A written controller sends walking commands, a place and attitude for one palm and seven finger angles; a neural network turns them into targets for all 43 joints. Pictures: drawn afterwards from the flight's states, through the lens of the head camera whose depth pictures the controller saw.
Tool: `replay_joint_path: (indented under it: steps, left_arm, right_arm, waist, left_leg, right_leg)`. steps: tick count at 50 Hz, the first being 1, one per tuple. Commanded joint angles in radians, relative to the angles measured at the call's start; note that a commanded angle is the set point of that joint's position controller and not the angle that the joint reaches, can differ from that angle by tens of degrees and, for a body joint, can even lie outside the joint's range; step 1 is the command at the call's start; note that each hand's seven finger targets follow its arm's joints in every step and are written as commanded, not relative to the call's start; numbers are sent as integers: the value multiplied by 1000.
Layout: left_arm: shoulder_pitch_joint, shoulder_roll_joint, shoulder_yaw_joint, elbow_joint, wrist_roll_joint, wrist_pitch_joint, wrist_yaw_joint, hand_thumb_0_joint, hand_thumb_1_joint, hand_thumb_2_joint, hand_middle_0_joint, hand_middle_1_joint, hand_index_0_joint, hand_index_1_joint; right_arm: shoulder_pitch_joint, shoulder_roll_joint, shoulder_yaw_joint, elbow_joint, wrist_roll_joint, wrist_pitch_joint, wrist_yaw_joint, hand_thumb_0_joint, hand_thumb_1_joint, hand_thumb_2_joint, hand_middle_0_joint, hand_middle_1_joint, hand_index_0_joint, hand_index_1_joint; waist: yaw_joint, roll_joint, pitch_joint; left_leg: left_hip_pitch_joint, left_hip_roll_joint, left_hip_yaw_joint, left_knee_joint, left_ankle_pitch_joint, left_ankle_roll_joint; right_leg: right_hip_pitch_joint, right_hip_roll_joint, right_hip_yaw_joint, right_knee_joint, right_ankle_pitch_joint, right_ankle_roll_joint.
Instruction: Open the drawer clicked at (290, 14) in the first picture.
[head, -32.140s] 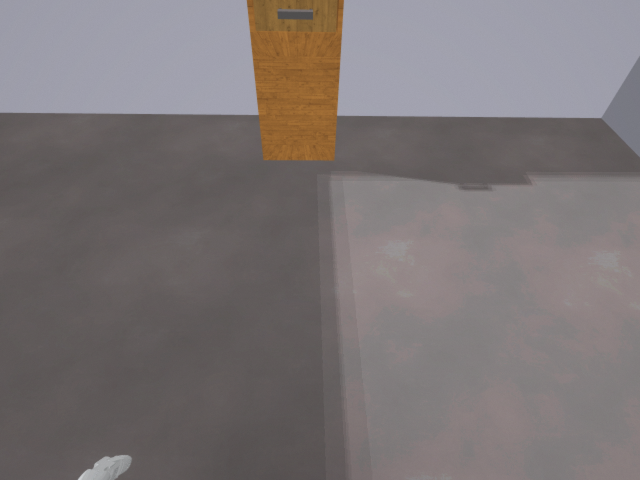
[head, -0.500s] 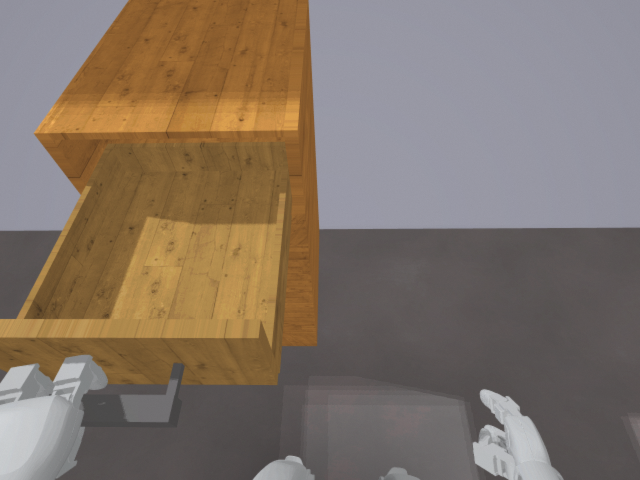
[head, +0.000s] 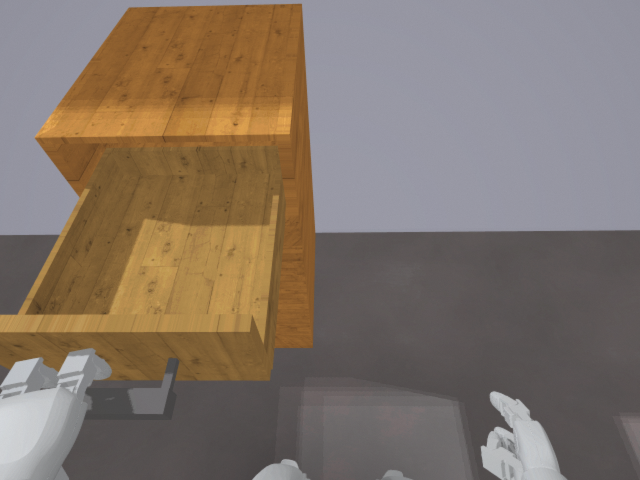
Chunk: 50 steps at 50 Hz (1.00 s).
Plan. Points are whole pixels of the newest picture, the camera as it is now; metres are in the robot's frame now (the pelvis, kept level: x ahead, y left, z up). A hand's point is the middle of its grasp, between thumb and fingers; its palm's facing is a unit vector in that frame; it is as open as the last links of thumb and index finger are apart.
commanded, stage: lift the hand off the handle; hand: left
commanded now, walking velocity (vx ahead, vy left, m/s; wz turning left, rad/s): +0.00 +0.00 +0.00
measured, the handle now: (116, 384) +0.21 +0.27 +0.02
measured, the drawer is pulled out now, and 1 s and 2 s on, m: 0.30 0.30 0.30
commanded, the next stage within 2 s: draw the hand back to the body in 1.46 s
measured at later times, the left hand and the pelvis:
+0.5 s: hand (50, 424) +0.16 +0.31 +0.04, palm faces -0.04 -0.01 -1.00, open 13.1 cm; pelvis +0.00 +0.00 +0.01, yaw +0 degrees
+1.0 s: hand (2, 386) +0.17 +0.31 +0.12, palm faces +0.07 -0.01 -1.00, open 13.4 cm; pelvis +0.01 +0.01 +0.04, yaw +1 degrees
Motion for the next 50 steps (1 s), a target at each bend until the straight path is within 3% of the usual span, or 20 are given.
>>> replay_joint_path:
  steps: [1, 5, 8, 9, 13, 18, 22, 26, 28, 33, 38, 42, 43, 45, 47, 48, 50]
  left_arm:
    - [-33, 221, 133, -165, 22, 2, 57, 0, -500, 300, -300, -1200, -300, -1200]
    - [-89, 202, 102, -154, 17, 20, 52, 0, -500, 300, -300, -1200, -300, -1200]
    - [-129, 227, 114, -149, 9, 29, 45, 0, -500, 300, -300, -1200, -300, -1200]
    - [-131, 238, 120, -174, 7, 32, 42, 0, -500, 300, -300, -1200, -300, -1200]
    - [-210, 283, 135, -238, -8, 43, 30, 0, -500, 300, -300, -1200, -300, -1200]
    - [-159, 306, 168, -311, -41, 26, 10, 0, -500, 300, -300, -1200, -300, -1200]
    - [-132, 284, 153, -344, -48, 11, 0, 0, -500, 300, -300, -1200, -300, -1200]
    - [-112, 289, 173, -342, -56, 21, -13, 0, -500, 300, -300, -1200, -300, -1200]
    - [-115, 295, 179, -356, -63, 25, -22, 0, -500, 300, -300, -1200, -300, -1200]
    - [-69, 303, 178, -441, -79, 32, -50, 0, -500, 300, -300, -1200, -300, -1200]
    - [-64, 290, 166, -462, -83, 46, -80, 0, -500, 300, -300, -1200, -300, -1200]
    - [-25, 294, 169, -484, -97, 66, -117, 0, -500, 300, -300, -1200, -300, -1200]
    - [-43, 290, 163, -493, -110, 73, -129, 0, -500, 300, -300, -1200, -300, -1200]
    - [-59, 323, 191, -483, -117, 74, -149, 0, -500, 300, -300, -1200, -300, -1200]
    - [-80, 310, 170, -507, -115, 75, -170, 0, -500, 300, -300, -1200, -300, -1200]
    - [-74, 307, 168, -513, -124, 80, -180, 0, -500, 300, -300, -1200, -300, -1200]
    - [-27, 320, 181, -494, -128, 93, -206, 0, -500, 300, -300, -1200, -300, -1200]
  right_arm:
    - [-89, -108, -36, -145, -2, -39, -8, 0, -900, -900, 200, 300, 200, 300]
    - [-81, -109, -36, -141, 4, -42, -15, 0, -900, -900, 200, 300, 200, 300]
    - [-85, -110, -31, -139, 6, -42, -23, 0, -900, -900, 200, 300, 200, 300]
    - [-82, -109, -29, -145, 6, -43, -25, 0, -900, -900, 200, 300, 200, 300]
    - [-91, -108, -18, -147, 12, -47, -40, 0, -900, -900, 200, 300, 200, 300]
    - [-95, -99, -12, -154, 17, -64, -49, 0, -900, -900, 200, 300, 200, 300]
    - [-94, -97, -8, -152, 15, -78, -41, 0, -900, -900, 200, 300, 200, 300]
    - [-91, -100, -13, -159, 17, -80, -37, 0, -900, -900, 200, 300, 200, 300]
    - [-99, -102, -13, -163, 20, -81, -38, 0, -900, -900, 200, 300, 200, 300]
    - [-100, -101, -11, -175, 22, -83, -33, 0, -900, -900, 200, 300, 200, 300]
    - [-108, -100, -6, -174, 24, -77, -30, 0, -900, -900, 200, 300, 200, 300]
    - [-107, -97, -6, -186, 32, -68, -26, 0, -900, -900, 200, 300, 200, 300]
    - [-122, -101, -2, -185, 34, -65, -29, 0, -900, -900, 200, 300, 200, 300]
    - [-116, -98, 1, -181, 34, -60, -35, 0, -900, -900, 200, 300, 200, 300]
    - [-123, -98, 6, -190, 34, -56, -36, 0, -900, -900, 200, 300, 200, 300]
    - [-128, -99, 7, -191, 36, -57, -36, 0, -900, -900, 200, 300, 200, 300]
    - [-120, -96, 7, -186, 38, -48, -35, 0, -900, -900, 200, 300, 200, 300]
  waist:
    - [1, 12, -156]
    - [-17, 5, -154]
    - [-19, -6, -162]
    - [-10, 10, -184]
    - [-18, 31, -180]
    - [-2, 62, -180]
    - [-3, 96, -135]
    - [1, 34, -130]
    - [1, 30, -126]
    - [18, 86, -148]
    - [14, 62, -101]
    - [32, 31, -90]
    - [23, 37, -83]
    - [31, 14, -68]
    - [29, 15, -49]
    - [33, 44, -50]
    - [47, 22, -41]
  left_leg:
    - [103, -17, 9, -140, 204, 21]
    - [113, -16, 11, -138, 195, 23]
    - [106, -14, 9, -143, 188, 26]
    - [119, -18, 11, -149, 186, 25]
    - [162, -16, 8, -176, 184, 26]
    - [220, -13, 10, -205, 232, 24]
    - [253, -11, 3, -231, 250, 17]
    - [260, -9, 0, -250, 245, 17]
    - [268, -5, -2, -263, 259, 17]
    - [325, -5, 3, -291, 319, 11]
    - [347, 0, 1, -318, 323, 10]
    - [362, 4, -1, -349, 339, 10]
    - [371, 5, 2, -356, 341, 11]
    - [370, 2, 3, -370, 327, 15]
    - [393, 5, 3, -385, 326, 15]
    - [402, 7, 5, -396, 335, 12]
    - [409, 6, 8, -407, 353, 13]
  right_leg:
    - [106, -16, 50, -166, 172, 10]
    - [103, -16, 52, -176, 171, 15]
    - [119, -18, 59, -183, 164, 16]
    - [142, -20, 63, -187, 160, 18]
    - [158, -23, 64, -219, 137, 18]
    - [193, -25, 65, -244, 176, 17]
    - [180, -23, 46, -259, 172, 14]
    - [209, -22, 42, -277, 174, 20]
    - [226, -24, 46, -288, 193, 19]
    - [269, -31, 42, -305, 237, 17]
    - [279, -32, 36, -336, 240, 21]
    - [329, -34, 29, -356, 258, 26]
    - [340, -36, 37, -371, 273, 27]
    - [363, -41, 37, -385, 267, 31]
    - [359, -43, 34, -404, 255, 33]
    - [376, -43, 39, -414, 263, 30]
    - [407, -44, 36, -426, 285, 31]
